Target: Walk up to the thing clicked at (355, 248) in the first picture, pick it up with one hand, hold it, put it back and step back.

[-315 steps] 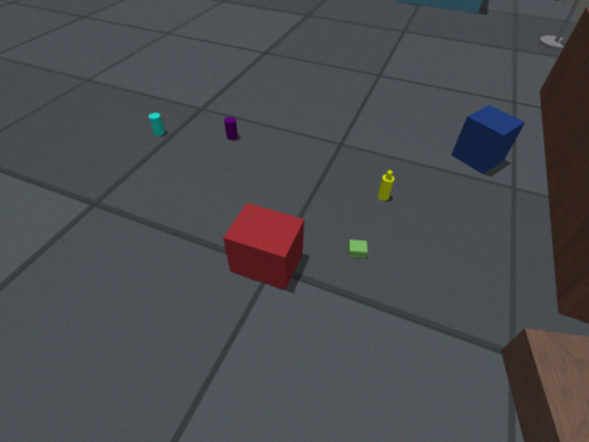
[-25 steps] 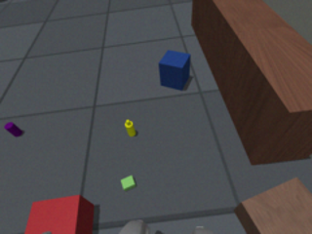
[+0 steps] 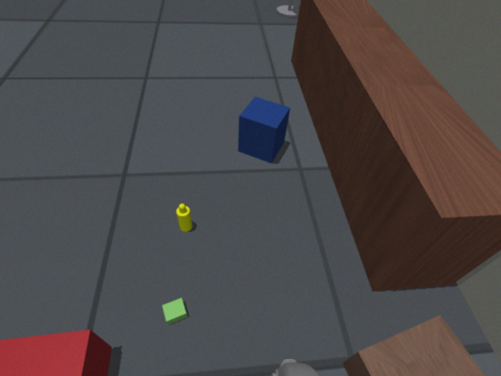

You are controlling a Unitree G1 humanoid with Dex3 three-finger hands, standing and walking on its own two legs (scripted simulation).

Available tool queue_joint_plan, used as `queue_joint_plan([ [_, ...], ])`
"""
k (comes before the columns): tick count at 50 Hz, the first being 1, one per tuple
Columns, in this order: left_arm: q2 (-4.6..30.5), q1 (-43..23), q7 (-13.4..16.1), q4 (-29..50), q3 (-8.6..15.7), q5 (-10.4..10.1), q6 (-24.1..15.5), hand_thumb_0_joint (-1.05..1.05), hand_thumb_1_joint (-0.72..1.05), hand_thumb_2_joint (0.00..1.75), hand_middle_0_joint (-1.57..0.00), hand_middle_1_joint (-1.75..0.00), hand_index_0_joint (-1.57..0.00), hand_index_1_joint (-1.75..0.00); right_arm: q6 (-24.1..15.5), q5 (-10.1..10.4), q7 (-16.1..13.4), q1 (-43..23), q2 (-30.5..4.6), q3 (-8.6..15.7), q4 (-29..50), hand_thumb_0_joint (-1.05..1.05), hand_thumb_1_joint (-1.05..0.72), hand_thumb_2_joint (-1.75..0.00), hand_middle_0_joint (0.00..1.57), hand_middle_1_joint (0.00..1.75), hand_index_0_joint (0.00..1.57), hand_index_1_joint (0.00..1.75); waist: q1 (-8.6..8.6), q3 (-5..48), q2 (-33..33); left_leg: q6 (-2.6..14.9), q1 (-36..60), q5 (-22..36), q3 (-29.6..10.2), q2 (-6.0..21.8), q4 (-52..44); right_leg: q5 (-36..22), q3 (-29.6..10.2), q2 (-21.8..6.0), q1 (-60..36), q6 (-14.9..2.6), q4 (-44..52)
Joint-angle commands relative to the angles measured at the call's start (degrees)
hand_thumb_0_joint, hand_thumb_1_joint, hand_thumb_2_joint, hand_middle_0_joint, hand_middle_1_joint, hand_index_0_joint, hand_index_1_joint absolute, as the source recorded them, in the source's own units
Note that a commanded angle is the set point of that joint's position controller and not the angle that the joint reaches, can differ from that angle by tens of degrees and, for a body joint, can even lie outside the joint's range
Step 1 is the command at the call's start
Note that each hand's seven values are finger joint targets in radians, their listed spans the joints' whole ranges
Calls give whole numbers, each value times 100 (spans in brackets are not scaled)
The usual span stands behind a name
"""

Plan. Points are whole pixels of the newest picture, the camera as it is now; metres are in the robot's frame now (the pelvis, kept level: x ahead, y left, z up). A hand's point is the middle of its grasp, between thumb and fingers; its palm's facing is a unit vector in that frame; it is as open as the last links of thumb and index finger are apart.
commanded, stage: walk up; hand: left
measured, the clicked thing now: (174, 311) +0.47 +0.23 -0.73
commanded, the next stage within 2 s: none
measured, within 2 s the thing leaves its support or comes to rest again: neither
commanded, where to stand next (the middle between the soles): +0.05 +0.03 m, yaw -4 degrees
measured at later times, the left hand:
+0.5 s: hand out of the picture +0.06 +0.35 -0.15, palm faces +0.02 -0.85 -0.52, open 7.3 cm
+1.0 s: hand out of the picture +0.06 +0.25 -0.11, palm faces -0.05 -0.87 -0.49, open 7.3 cm
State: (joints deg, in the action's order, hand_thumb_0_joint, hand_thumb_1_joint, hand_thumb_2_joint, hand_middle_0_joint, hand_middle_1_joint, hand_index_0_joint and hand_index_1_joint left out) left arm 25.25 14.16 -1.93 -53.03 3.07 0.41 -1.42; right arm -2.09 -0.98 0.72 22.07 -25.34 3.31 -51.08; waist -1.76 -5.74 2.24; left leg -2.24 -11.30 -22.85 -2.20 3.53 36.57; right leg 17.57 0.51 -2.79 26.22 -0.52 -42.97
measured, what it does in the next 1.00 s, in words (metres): steps on the spot: right foot, then left foot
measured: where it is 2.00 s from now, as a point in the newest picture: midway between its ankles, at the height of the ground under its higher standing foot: outside the picture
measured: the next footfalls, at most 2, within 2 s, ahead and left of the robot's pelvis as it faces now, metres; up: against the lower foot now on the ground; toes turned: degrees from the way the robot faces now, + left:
right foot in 0.02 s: +0.14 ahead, -0.13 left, +0.00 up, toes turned -2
left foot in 0.40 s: +0.02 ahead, +0.17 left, +0.00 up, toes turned +2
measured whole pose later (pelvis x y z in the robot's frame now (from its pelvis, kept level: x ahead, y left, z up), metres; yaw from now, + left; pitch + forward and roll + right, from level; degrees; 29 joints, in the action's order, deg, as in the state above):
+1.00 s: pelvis +0.01 -0.04 +0.01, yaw -3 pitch -4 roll +0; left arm 21.5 20.0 2.4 -50.8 1.3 0.0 -5.3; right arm 3.1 -1.5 1.2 16.7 -28.6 5.9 -48.3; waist -0.3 -6.7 -5.6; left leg 0.1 -31.5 -20.4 -8.3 -1.2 66.6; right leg 19.1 3.9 0.1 12.6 -1.7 -35.7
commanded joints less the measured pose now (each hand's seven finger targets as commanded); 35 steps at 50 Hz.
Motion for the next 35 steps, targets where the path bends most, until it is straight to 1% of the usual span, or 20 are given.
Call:
queue_joint_plan([
  [1,1296,594,310,139,401,-19,-316,0,90,90,-20,-30,-20,-30,88,193,-125,-434,-540,80,539,0,-90,-90,20,30,20,30,551,915,-239,584,-1317,1711,76,-44,1663,-2642,-536,-259,-2371,-54,1381],
  [2,1701,533,356,282,432,15,-359,0,90,90,-20,-30,-20,-30,170,195,-164,-111,-353,26,586,0,-90,-90,20,30,20,30,343,1096,573,378,-1828,-733,-95,-538,2317,-3375,-2667,-1752,-2341,-538,1847],
  [3,1830,243,369,379,407,-40,-307,0,90,90,-20,-30,-20,-30,338,159,-263,-227,-777,199,475,0,-90,-90,20,30,20,30,311,1261,255,465,-1292,-1533,-665,-361,2824,-2508,-3235,-2190,-1536,-1214,1950],
  [4,1643,-1,396,433,391,-24,-278,0,90,90,-20,-30,-20,-30,385,177,-268,-273,-1003,284,373,0,-90,-90,20,30,20,30,199,1010,-88,442,-1367,-1354,-781,-282,3078,-1692,-2906,-1885,-1438,-1222,1910],
  [6,1641,-144,518,403,369,-2,-227,0,90,90,-20,-30,-20,-30,448,109,-222,-320,-1053,320,321,0,-90,-90,20,30,20,30,130,715,143,394,-1865,-969,-750,-177,3178,-1282,-2438,-1616,-1294,-1055,1798],
  [11,1574,106,716,416,445,19,-209,0,90,90,-20,-30,-20,-30,662,-119,-54,-346,-1087,452,457,0,-90,-90,20,30,20,30,238,872,248,233,-2064,-591,-671,-149,3628,-1283,-1991,-1500,-1155,-1219,1487],
  [16,1581,-419,650,653,475,176,-119,0,90,90,-20,-30,-20,-30,603,-74,57,-505,-1034,466,431,0,-90,-90,20,30,20,30,240,822,1246,253,-1450,-892,149,-87,2043,673,-1715,-1274,-423,-1185,1635],
  [17,1526,-600,602,706,460,166,-80,0,90,90,-20,-30,-20,-30,560,-20,68,-357,-1020,458,313,0,-90,-90,20,30,20,30,195,835,1241,276,-987,-934,312,-179,1483,774,-1540,-1140,-154,-1097,1554],
  [19,1311,-749,522,715,352,89,42,0,90,90,-20,-30,-20,-30,457,-45,54,-92,-1008,475,96,0,-90,-90,20,30,20,30,-17,756,733,357,-47,5,483,-359,255,901,-1185,-786,646,-682,844],
  [20,1036,-592,510,695,271,51,86,0,90,90,-20,-30,-20,-30,405,-113,17,-68,-1150,489,91,0,-90,-90,20,30,20,30,-66,647,-62,487,-112,-464,-203,-67,-508,1168,-951,-365,931,-504,-32],
  [21,679,-619,525,762,171,-20,90,0,90,90,-20,-30,-20,-30,361,-171,-13,-406,-1766,575,310,0,-90,-90,20,30,20,30,-49,386,-1612,1064,-540,-1384,-2709,1359,-1621,1646,-391,502,1686,-172,-1359],
  [22,1173,-1004,592,698,341,39,75,0,90,90,-20,-30,-20,-30,353,-70,-27,-868,-2143,639,464,0,-90,-90,20,30,20,30,-226,78,-1332,1896,-1559,-982,-3509,2121,-1955,1960,-800,559,1159,-105,-2217],
  [23,1195,-959,577,569,361,37,66,0,90,90,-20,-30,-20,-30,275,-69,-93,-1214,-1837,548,496,0,-90,-90,20,30,20,30,16,-176,-636,1864,-1694,-94,-2995,2003,-1645,1589,-1083,535,994,-141,-2642],
  [24,1113,-648,526,444,342,-5,85,0,90,90,-20,-30,-20,-30,206,-67,-164,-1434,-1624,468,488,0,-90,-90,20,30,20,30,222,-77,-294,1657,-1445,494,-2235,1630,-1227,1230,-1107,571,962,-139,-2771],
  [25,1109,-340,463,297,347,-47,111,0,90,90,-20,-30,-20,-30,129,-67,-209,-1450,-1559,451,470,0,-90,-90,20,30,20,30,304,141,-290,1443,-1123,297,-1858,1339,-1080,905,-1047,560,912,-139,-2760],
  [26,1122,-79,390,225,356,-40,108,0,90,90,-20,-30,-20,-30,40,-23,-223,-1364,-1558,449,440,0,-90,-90,20,30,20,30,312,342,-535,1397,-650,-90,-1733,1312,-1008,720,-857,398,917,-118,-2431],
  [28,1098,-158,209,280,384,78,71,0,90,90,-20,-30,-20,-30,-85,-73,-188,-920,-1572,481,302,0,-90,-90,20,30,20,30,45,538,-886,1368,147,-1400,-1811,1196,-1254,902,-593,303,1034,-20,-1695],
  [31,1376,-504,-21,585,500,256,81,0,90,90,-20,-30,-20,-30,-192,-92,-202,-195,-1914,639,192,0,-90,-90,20,30,20,30,-213,164,-1017,1729,856,-2413,-2592,1749,-1655,1373,-537,117,1757,5,-1655],
  [33,1369,-637,-71,656,483,232,15,0,90,90,-20,-30,-20,-30,-241,-75,-184,-69,-1852,613,242,0,-90,-90,20,30,20,30,-295,-110,-1011,1843,989,-2019,-2545,1839,-1677,1521,-489,-24,1931,-9,-1277],
  [35,1274,-503,-108,666,470,157,-79,0,90,90,-20,-30,-20,-30,-260,-80,-121,-97,-1772,568,352,0,-90,-90,20,30,20,30,-249,-135,-1244,1767,747,-1183,-2004,1664,-1602,1676,-264,-13,1367,-44,-708],
])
